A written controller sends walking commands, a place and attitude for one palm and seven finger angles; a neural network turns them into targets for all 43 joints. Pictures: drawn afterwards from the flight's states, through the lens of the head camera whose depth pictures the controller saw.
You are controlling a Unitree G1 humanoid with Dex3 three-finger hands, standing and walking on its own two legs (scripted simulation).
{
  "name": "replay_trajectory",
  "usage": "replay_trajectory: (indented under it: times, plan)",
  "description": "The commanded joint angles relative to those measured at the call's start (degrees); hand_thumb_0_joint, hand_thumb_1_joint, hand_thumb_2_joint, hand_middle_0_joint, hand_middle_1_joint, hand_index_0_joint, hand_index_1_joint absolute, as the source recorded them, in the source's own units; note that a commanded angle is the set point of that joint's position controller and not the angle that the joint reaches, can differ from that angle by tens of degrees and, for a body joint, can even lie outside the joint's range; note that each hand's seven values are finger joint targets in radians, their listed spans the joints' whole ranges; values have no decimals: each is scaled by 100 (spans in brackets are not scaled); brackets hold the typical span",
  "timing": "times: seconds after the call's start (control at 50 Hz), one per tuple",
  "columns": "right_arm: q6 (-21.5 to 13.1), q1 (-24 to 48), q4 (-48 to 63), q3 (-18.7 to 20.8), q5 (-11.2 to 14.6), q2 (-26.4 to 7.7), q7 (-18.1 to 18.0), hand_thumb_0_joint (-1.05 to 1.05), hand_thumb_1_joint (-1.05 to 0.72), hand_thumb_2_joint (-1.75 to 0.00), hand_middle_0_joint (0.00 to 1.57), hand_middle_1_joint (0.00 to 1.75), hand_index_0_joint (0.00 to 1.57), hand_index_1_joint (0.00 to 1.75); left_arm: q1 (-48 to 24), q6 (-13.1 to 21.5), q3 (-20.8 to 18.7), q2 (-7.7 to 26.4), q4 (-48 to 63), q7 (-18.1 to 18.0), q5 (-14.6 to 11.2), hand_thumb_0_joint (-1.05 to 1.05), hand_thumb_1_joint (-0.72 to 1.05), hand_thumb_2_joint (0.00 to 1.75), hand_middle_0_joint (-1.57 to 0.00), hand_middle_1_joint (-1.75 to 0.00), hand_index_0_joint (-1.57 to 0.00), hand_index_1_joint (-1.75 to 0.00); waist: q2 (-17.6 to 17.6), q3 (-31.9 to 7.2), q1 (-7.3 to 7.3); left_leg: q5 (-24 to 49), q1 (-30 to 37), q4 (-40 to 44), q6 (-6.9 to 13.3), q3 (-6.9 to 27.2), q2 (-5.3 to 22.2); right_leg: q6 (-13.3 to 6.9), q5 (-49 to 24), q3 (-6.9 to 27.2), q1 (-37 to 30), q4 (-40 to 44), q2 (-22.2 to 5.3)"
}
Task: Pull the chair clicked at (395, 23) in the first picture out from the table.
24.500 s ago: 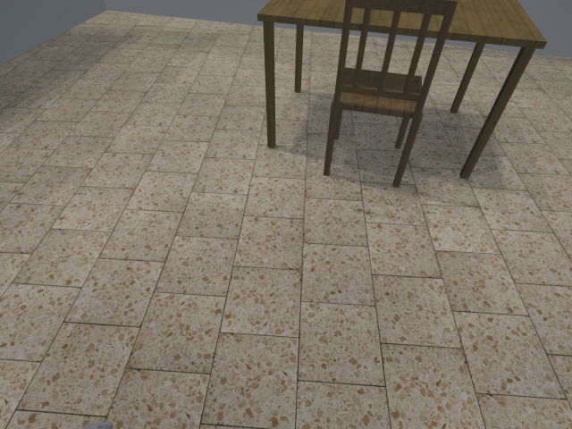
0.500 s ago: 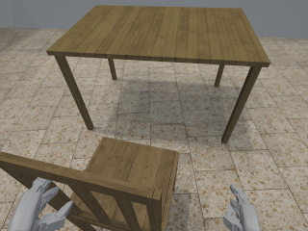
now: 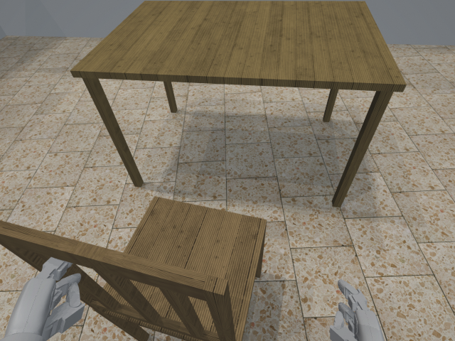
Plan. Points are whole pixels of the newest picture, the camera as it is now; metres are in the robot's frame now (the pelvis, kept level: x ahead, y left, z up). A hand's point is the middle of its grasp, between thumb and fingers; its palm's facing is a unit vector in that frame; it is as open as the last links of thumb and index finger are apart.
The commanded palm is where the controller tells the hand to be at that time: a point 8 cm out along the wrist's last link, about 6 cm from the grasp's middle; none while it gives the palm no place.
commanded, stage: step back with the hand held close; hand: left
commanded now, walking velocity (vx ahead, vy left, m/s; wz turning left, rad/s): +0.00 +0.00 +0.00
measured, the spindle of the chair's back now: (134, 297) +0.19 +0.23 -0.08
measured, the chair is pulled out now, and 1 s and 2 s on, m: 0.59 0.61 0.61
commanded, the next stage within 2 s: stop stepping back and stand still in 1.04 s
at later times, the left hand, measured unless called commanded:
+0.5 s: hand (56, 337) +0.10 +0.26 +0.06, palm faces +0.01 -0.85 -0.53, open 6.9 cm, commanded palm +0.06 +0.31 +0.19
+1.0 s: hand out of the picture +0.06 +0.30 +0.16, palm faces +0.40 -0.81 -0.42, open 7.4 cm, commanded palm -0.02 +0.35 +0.19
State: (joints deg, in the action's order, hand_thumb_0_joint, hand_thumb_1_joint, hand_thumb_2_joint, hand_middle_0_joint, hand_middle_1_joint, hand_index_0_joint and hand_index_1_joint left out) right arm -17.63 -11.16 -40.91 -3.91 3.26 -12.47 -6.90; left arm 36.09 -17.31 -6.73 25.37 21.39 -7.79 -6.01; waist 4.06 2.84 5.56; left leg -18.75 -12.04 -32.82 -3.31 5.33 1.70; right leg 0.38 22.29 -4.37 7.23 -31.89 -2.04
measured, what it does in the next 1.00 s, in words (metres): walks backwards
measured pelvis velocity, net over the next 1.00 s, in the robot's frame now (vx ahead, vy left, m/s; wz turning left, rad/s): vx -0.16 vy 0.05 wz -0.01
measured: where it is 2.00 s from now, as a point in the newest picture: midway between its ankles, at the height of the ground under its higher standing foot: outside the picture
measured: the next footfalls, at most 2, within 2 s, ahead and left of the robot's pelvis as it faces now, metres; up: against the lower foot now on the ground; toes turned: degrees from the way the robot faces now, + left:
right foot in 1.10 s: -0.18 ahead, -0.08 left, +0.00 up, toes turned +1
left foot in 1.32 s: -0.20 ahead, +0.19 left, +0.00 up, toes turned +1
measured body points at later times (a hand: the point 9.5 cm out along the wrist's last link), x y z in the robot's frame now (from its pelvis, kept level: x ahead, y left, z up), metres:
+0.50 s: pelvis -0.08 +0.01 +0.00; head +0.00 +0.02 +0.44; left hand +0.09 +0.30 +0.09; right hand +0.12 -0.22 -0.08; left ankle -0.01 +0.16 -0.73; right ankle -0.05 -0.12 -0.73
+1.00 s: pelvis -0.16 +0.05 -0.01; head -0.17 +0.06 +0.44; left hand +0.03 +0.35 +0.18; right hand -0.01 -0.19 -0.08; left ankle -0.01 +0.16 -0.73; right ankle -0.12 -0.11 -0.71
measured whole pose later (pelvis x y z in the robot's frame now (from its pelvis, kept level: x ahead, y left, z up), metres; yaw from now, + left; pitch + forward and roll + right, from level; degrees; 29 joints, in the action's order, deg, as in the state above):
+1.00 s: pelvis -0.16 +0.05 -0.01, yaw +0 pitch -3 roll -4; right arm -5.6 -12.8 -33.4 -0.6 0.9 -11.1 -6.1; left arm 27.8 7.1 -23.1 23.2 27.7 -9.1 -2.5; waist 2.7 2.0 -3.0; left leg -6.6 -27.3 -35.8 0.9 3.0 2.8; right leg 0.6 25.5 -1.9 22.6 -47.5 -0.3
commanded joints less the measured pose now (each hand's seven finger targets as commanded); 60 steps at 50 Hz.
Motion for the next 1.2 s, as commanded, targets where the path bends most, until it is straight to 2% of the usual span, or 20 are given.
replay_trajectory:
  times: [0.0,0.04,0.06,0.1,0.3,0.42,0.52,0.6,0.66,0.7,0.76,0.84,0.9,1.0,1.04,1.08,1.1,1.12,1.14,1.18]
  plan:
    - [-388,590,888,186,14,-513,-8,0,-90,-90,20,30,20,30,-1823,1710,-2105,1677,3577,-591,356,0,90,90,-20,-30,-20,-30,1177,-1488,-120,2368,653,296,358,-339,8,-189,-2497,-112,-54,289,-203]
    - [-397,593,889,190,-8,-546,-21,0,-90,-90,20,30,20,30,-1926,1745,-1991,1595,3691,-595,358,0,90,90,-20,-30,-20,-30,1163,-1537,-141,2292,680,317,366,-331,10,-182,-2413,-120,-26,253,-199]
    - [84,292,1332,401,224,-762,-99,0,-90,-90,20,30,20,30,-2646,1937,-2556,2381,3379,-379,53,0,90,90,-20,-30,-20,-30,427,-290,-311,2479,339,366,442,-72,241,-115,-2850,538,529,740,-255]
    - [418,356,1469,365,229,-583,-133,0,-90,-90,20,30,20,30,-2603,1895,-2257,1927,3125,-258,74,0,90,90,-20,-30,-20,-30,489,-581,-376,2635,551,382,393,-146,242,-101,-3501,473,148,804,-366]
    - [1131,711,1869,481,142,-647,-68,0,-90,-90,20,30,20,30,-1132,2124,-2553,2015,3888,-443,96,0,90,90,-20,-30,-20,-30,1277,-2035,-251,3779,916,455,445,9,530,-36,-3418,342,-738,369,-339]
    - [1195,740,1862,542,61,-651,-118,0,-90,-90,20,30,20,30,-748,2321,-2897,2273,4385,-461,69,0,90,90,-20,-30,-20,-30,1426,-1922,-236,3003,216,672,478,272,704,15,-2499,224,-665,253,-241]
    - [968,647,1717,522,-40,-692,-186,0,-90,-90,20,30,20,30,-659,2559,-2990,2216,4211,-458,114,0,90,90,-20,-30,-20,-30,1409,-1408,-297,624,-814,1039,516,432,753,12,-1193,254,-537,206,-213]
    - [698,459,1527,444,-128,-609,-227,0,-90,-90,20,30,20,30,-769,2855,-3101,2061,3785,-487,148,0,90,90,-20,-30,-20,-30,751,-1191,-376,-1071,-1010,678,440,255,391,-117,-109,737,102,772,-521]
    - [718,352,1101,540,-275,-625,-143,0,-90,-90,20,30,20,30,-689,2953,-2976,1455,2421,-542,201,0,90,90,-20,-30,-20,-30,-423,-982,-542,-466,316,-1194,208,-123,5,-623,776,1247,2201,1515,-1220]
    - [851,395,1013,552,-229,-591,-11,0,-90,-90,20,30,20,30,-467,2805,-2548,748,1234,-441,196,0,90,90,-20,-30,-20,-30,-796,-814,-627,-250,259,-1223,241,-159,56,-624,273,940,2408,1298,-1186]
    - [1016,590,1158,650,-117,-637,14,0,-90,-90,20,30,20,30,-1094,2678,-2289,681,523,-349,268,0,90,90,-20,-30,-20,-30,-1414,20,-666,-926,-514,-896,340,65,194,-441,1530,728,3000,1295,-968]
    - [1057,654,1519,526,-113,-670,30,0,-90,-90,20,30,20,30,-1317,2720,-2093,738,1043,-290,332,0,90,90,-20,-30,-20,-30,-547,391,-649,-1902,-1711,511,561,638,484,-198,1856,473,2490,522,-489]
    - [932,863,1766,549,-238,-775,0,0,-90,-90,20,30,20,30,-1611,3035,-2482,1129,2636,-308,410,0,90,90,-20,-30,-20,-30,1284,-233,-571,-2681,-2963,2533,1062,1945,1393,43,445,301,389,-1910,211]
    - [662,435,1594,689,-318,-672,185,0,-90,-90,20,30,20,30,-405,3414,-3049,1338,2961,-246,289,0,90,90,-20,-30,-20,-30,1872,-759,-424,-1805,-2182,2237,884,968,1049,-123,649,41,147,-1455,378]
    - [607,340,1428,694,-329,-626,204,0,-90,-90,20,30,20,30,-126,3504,-3196,1332,2563,-191,148,0,90,90,-20,-30,-20,-30,1594,-925,-379,-1317,-1571,1822,667,718,935,-260,594,58,6,31,316]
    - [623,142,1231,712,-353,-531,209,0,-90,-90,20,30,20,30,-77,3527,-3192,1303,2046,-108,88,0,90,90,-20,-30,-20,-30,718,-954,-446,-515,-679,613,361,253,522,-428,-276,373,330,1641,-110]
    - [612,183,1162,710,-305,-500,207,0,-90,-90,20,30,20,30,-520,3596,-3008,1256,1967,-88,93,0,90,90,-20,-30,-20,-30,-149,-916,-506,-245,54,-1026,147,-295,55,-715,-1064,789,1148,2073,-804]
    - [632,81,1057,905,-171,-680,176,0,-90,-90,20,30,20,30,-615,3478,-2633,1103,1589,-41,151,0,90,90,-20,-30,-20,-30,-1844,-852,-536,-451,84,-3206,6,-346,-382,-1320,-150,1974,2461,2155,-1733]
    - [730,258,1095,912,-150,-667,221,0,-90,-90,20,30,20,30,-760,3241,-2406,812,1328,-65,200,0,90,90,-20,-30,-20,-30,-2070,-505,-562,-552,-456,-4298,133,86,-230,-1495,-806,2037,2658,1954,-2062]
    - [826,543,1323,570,-183,-352,263,0,-90,-90,20,30,20,30,-1154,3027,-2311,655,1121,-71,185,0,90,90,-20,-30,-20,-30,-1267,-244,-706,-917,-1138,-3388,302,164,63,-1100,-1640,1269,1862,1210,-1751]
